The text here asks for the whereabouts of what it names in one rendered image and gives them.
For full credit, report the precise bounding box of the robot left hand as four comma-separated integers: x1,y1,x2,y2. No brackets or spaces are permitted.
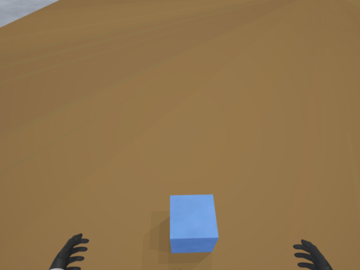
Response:
49,233,89,270

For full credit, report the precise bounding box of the carton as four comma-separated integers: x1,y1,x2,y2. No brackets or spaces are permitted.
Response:
170,195,219,253

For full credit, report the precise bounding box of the robot right hand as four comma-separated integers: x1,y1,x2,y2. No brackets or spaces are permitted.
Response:
293,240,333,270

